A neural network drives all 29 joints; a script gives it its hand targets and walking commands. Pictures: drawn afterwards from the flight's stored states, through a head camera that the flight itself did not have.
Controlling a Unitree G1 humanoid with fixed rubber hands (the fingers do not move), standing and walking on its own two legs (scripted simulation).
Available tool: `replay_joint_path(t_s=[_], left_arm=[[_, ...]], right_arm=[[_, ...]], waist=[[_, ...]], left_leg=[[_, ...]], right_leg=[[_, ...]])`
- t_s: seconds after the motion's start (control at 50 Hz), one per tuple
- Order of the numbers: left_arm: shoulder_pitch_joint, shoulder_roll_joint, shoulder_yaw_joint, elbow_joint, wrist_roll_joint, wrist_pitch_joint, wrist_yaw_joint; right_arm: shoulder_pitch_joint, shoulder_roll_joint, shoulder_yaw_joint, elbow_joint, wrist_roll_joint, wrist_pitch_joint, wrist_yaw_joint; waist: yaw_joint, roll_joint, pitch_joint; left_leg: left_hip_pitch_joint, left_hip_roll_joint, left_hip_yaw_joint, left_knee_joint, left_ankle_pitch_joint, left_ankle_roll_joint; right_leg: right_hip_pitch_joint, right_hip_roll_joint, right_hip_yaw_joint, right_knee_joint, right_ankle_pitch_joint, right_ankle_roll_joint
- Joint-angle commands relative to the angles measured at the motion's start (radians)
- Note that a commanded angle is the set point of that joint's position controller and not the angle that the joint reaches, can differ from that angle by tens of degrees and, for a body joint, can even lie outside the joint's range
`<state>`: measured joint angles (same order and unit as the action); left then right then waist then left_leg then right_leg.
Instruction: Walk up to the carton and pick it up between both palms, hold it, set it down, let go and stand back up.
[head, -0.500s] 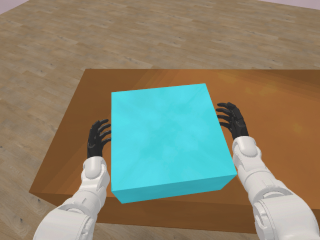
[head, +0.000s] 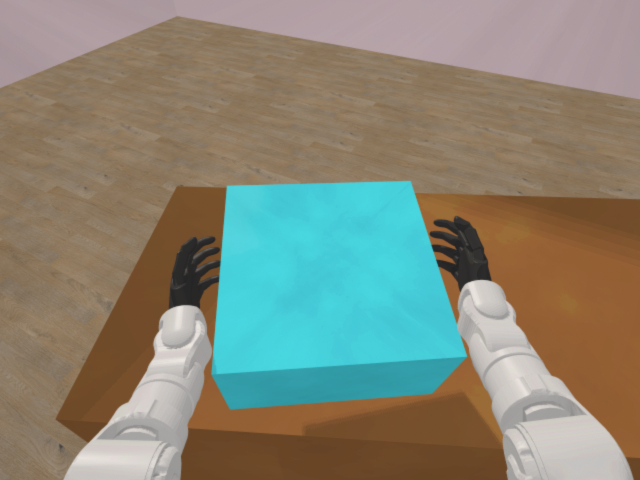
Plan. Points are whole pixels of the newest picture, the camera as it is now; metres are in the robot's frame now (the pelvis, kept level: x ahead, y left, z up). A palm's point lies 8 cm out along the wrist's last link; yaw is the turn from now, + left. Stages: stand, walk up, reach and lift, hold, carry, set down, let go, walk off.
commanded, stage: reach and lift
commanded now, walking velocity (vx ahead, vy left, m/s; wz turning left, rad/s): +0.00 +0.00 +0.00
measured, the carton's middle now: (326, 287) +0.42 +0.01 +0.00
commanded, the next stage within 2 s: hold in 2.00 s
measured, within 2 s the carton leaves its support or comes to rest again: neither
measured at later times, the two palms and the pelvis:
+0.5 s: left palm (163, 268) +0.36 +0.20 +0.12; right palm (479, 253) +0.37 -0.18 +0.13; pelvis +0.01 +0.00 +0.01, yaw +0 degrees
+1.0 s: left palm (141, 256) +0.34 +0.21 +0.16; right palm (490, 255) +0.34 -0.17 +0.16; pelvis -0.02 +0.01 +0.01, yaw +0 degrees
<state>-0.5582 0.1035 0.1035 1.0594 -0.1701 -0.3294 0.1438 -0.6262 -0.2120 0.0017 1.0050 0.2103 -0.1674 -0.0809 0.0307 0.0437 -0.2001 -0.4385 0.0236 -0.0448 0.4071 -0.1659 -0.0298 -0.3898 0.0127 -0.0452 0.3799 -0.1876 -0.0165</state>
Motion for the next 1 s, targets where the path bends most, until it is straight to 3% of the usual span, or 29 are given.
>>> replay_joint_path(t_s=[0.0,0.02,0.06,0.12,0.16,0.2,0.26,0.32,0.34,0.4,0.44,0.48,0.52,0.54,0.6,0.66,0.7,0.74,0.8,0.84,0.9,0.98], left_arm=[[-0.603,-0.687,-0.344,-0.376,0.103,0.033,-0.176],[-0.607,-0.676,-0.347,-0.412,0.114,0.053,-0.175],[-0.551,-0.661,-0.345,-0.448,0.127,0.095,-0.185],[-0.46,-0.602,-0.292,-0.462,0.176,0.164,-0.22],[-0.468,-0.616,-0.326,-0.529,0.162,0.19,-0.233],[-0.446,-0.612,-0.315,-0.55,0.177,0.228,-0.244],[-0.475,-0.633,-0.383,-0.714,0.151,0.27,-0.238],[-0.5,-0.666,-0.47,-0.859,0.115,0.326,-0.217],[-0.487,-0.656,-0.475,-0.888,0.123,0.354,-0.212],[-0.42,-0.631,-0.46,-0.896,0.151,0.437,-0.212],[-0.325,-0.588,-0.384,-0.834,0.21,0.5,-0.228],[-0.27,-0.556,-0.286,-0.764,0.261,0.561,-0.268],[-0.293,-0.54,-0.253,-0.773,0.264,0.596,-0.305],[-0.281,-0.532,-0.161,-0.714,0.312,0.612,-0.341],[-0.379,-0.536,-0.189,-0.823,0.288,0.628,-0.361],[-0.55,-0.583,-0.335,-1.015,0.213,0.603,-0.329],[-0.599,-0.607,-0.413,-1.075,0.18,0.595,-0.294],[-0.541,-0.591,-0.389,-1.007,0.202,0.615,-0.285],[-0.371,-0.505,-0.154,-0.795,0.349,0.707,-0.341],[-0.372,-0.454,-0.041,-0.774,0.41,0.775,-0.39],[-0.44,-0.445,-0.032,-0.827,0.405,0.821,-0.425],[-0.543,-0.495,-0.155,-0.95,0.335,0.789,-0.411]], right_arm=[[-0.534,0.663,0.339,-0.321,-0.063,0.002,0.223],[-0.502,0.658,0.334,-0.29,-0.059,0.016,0.22],[-0.471,0.671,0.353,-0.327,-0.049,0.032,0.206],[-0.383,0.654,0.336,-0.288,-0.06,0.071,0.175],[-0.425,0.673,0.36,-0.398,-0.054,0.066,0.158],[-0.456,0.677,0.37,-0.476,-0.056,0.077,0.143],[-0.431,0.697,0.41,-0.583,-0.03,0.104,0.123],[-0.489,0.695,0.434,-0.757,0.001,0.121,0.116],[-0.457,0.683,0.436,-0.763,0.012,0.146,0.115],[-0.418,0.63,0.383,-0.731,-0.004,0.197,0.124],[-0.33,0.579,0.32,-0.632,-0.031,0.24,0.124],[-0.303,0.537,0.246,-0.548,-0.07,0.267,0.124],[-0.341,0.537,0.226,-0.566,-0.083,0.275,0.117],[-0.385,0.588,0.244,-0.577,-0.088,0.305,0.101],[-0.474,0.623,0.264,-0.673,-0.088,0.282,0.092],[-0.546,0.662,0.312,-0.817,-0.058,0.23,0.109],[-0.558,0.667,0.337,-0.872,-0.03,0.221,0.12],[-0.52,0.628,0.301,-0.822,-0.045,0.238,0.13],[-0.418,0.545,0.173,-0.603,-0.131,0.302,0.151],[-0.429,0.51,0.128,-0.558,-0.152,0.338,0.158],[-0.5,0.507,0.122,-0.58,-0.141,0.34,0.156],[-0.517,0.549,0.119,-0.66,-0.139,0.27,0.151]], waist=[[0.026,-0.067,-0.418],[0.02,-0.053,-0.398],[0.009,-0.081,-0.392],[-0.013,-0.102,-0.29],[-0.021,-0.097,-0.36],[-0.008,-0.091,-0.34],[-0.036,-0.06,-0.378],[-0.043,-0.008,-0.486],[-0.047,0.006,-0.44],[-0.047,0.018,-0.346],[-0.05,0.013,-0.19],[-0.049,-0.029,-0.083],[-0.058,-0.052,-0.082],[-0.052,-0.128,-0.033],[-0.065,-0.095,-0.116],[-0.079,-0.007,-0.316],[-0.086,0.049,-0.387],[-0.092,0.041,-0.314],[-0.079,-0.051,-0.027],[-0.065,-0.078,0.055],[-0.074,-0.087,0.046],[-0.135,-0.041,-0.086]], left_leg=[[0.263,-0.032,0.021,-0.029,0.34,-0.031],[0.28,-0.032,0.022,-0.032,0.366,-0.037],[0.299,-0.04,0.027,-0.029,0.383,-0.024],[0.271,-0.052,0.033,-0.063,0.359,-0.016],[0.286,-0.059,0.033,-0.051,0.396,-0.022],[0.268,-0.064,0.037,-0.057,0.375,-0.022],[0.315,-0.068,0.025,-0.041,0.458,-0.042],[0.37,-0.066,0.012,-0.004,0.54,-0.062],[0.377,-0.067,0.01,-0.008,0.528,-0.066],[0.423,-0.055,0.009,-0.029,0.47,-0.063],[0.428,-0.051,0.017,-0.061,0.396,-0.055],[0.399,-0.052,0.034,-0.107,0.287,-0.035],[0.381,-0.06,0.05,-0.125,0.253,-0.026],[0.389,-0.067,0.053,-0.146,0.208,0.015],[0.327,-0.081,0.063,-0.151,0.204,0.003],[0.439,-0.089,0.056,-0.09,0.358,-0.04],[0.568,-0.077,0.039,-0.052,0.427,-0.063],[0.612,-0.065,0.035,-0.06,0.377,-0.053],[0.476,-0.053,0.068,-0.168,0.076,0.013],[0.381,-0.054,0.093,-0.206,-0.013,0.032],[0.365,-0.061,0.104,-0.207,-0.012,0.032],[0.509,-0.057,0.104,-0.167,0.129,-0.006]], right_leg=[[0.243,0.027,0.048,-0.045,0.268,0.011],[0.244,0.028,0.049,-0.046,0.286,0.011],[0.298,0.022,0.059,-0.054,0.355,0.022],[0.391,0.008,0.061,-0.048,0.457,0.052],[0.427,0.012,0.06,-0.044,0.531,0.06],[0.456,0.003,0.064,-0.041,0.576,0.07],[0.479,0.016,0.057,-0.034,0.637,0.064],[0.427,0.034,0.049,-0.039,0.614,0.044],[0.409,0.036,0.048,-0.049,0.567,0.034],[0.317,0.045,0.032,-0.087,0.398,0.015],[0.289,0.042,0.029,-0.119,0.302,0.01],[0.309,0.033,0.022,-0.144,0.22,0.016],[0.363,0.023,0.022,-0.14,0.247,0.032],[0.447,0.009,0.057,-0.181,0.229,0.033],[0.532,0.006,0.045,-0.13,0.353,0.057],[0.534,0.031,0.006,-0.096,0.445,0.048],[0.414,0.048,-0.021,-0.109,0.398,0.035],[0.32,0.046,-0.028,-0.144,0.284,0.028],[0.313,0.013,-0.015,-0.199,0.035,0.033],[0.359,0.007,-0.008,-0.208,-0.06,0.022],[0.404,0.007,-0.013,-0.21,-0.063,0.019],[0.399,0.017,-0.054,-0.178,0.083,0.044]])
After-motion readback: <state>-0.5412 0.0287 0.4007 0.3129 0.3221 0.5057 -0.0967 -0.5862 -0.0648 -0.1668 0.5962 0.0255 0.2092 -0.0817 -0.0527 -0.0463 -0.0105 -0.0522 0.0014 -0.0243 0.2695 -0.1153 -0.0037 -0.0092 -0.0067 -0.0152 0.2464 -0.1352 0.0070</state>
